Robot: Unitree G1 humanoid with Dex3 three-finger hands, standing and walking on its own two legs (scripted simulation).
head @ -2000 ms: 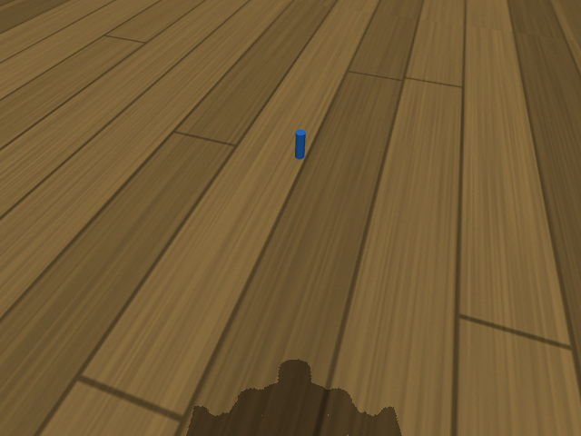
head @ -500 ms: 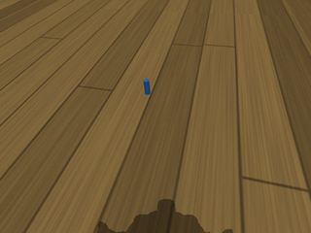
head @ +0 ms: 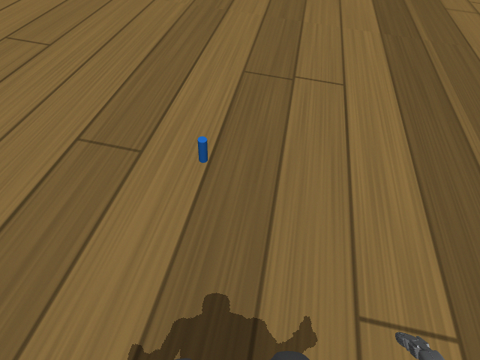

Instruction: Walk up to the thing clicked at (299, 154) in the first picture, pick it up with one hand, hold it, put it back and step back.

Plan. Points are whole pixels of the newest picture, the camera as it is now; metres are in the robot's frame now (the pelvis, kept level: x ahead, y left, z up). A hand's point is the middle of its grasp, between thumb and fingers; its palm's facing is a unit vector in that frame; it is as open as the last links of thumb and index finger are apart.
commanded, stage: walk up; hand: left
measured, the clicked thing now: (202, 149) +1.24 +0.18 -0.69
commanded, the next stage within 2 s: none
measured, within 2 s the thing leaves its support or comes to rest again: neither
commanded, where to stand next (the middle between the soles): +0.89 +0.00 m, yaw -2 degrees
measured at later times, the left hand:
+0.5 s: hand (134, 253) +0.33 +0.23 -0.11, palm faces -0.04 -0.92 -0.39, open 7.4 cm
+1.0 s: hand (134, 187) +0.53 +0.28 -0.14, palm faces -0.11 -0.93 -0.34, open 7.4 cm
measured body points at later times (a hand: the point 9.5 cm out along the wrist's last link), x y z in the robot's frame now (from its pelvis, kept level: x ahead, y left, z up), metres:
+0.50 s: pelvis +0.24 -0.04 +0.00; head +0.26 -0.06 +0.45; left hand +0.33 +0.28 -0.08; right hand +0.30 -0.36 -0.13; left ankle +0.26 +0.11 -0.67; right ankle +0.27 -0.15 -0.73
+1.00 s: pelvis +0.46 +0.01 +0.01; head +0.48 +0.02 +0.46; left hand +0.53 +0.33 -0.11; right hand +0.50 -0.32 -0.09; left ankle +0.46 +0.11 -0.73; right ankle +0.55 -0.15 -0.69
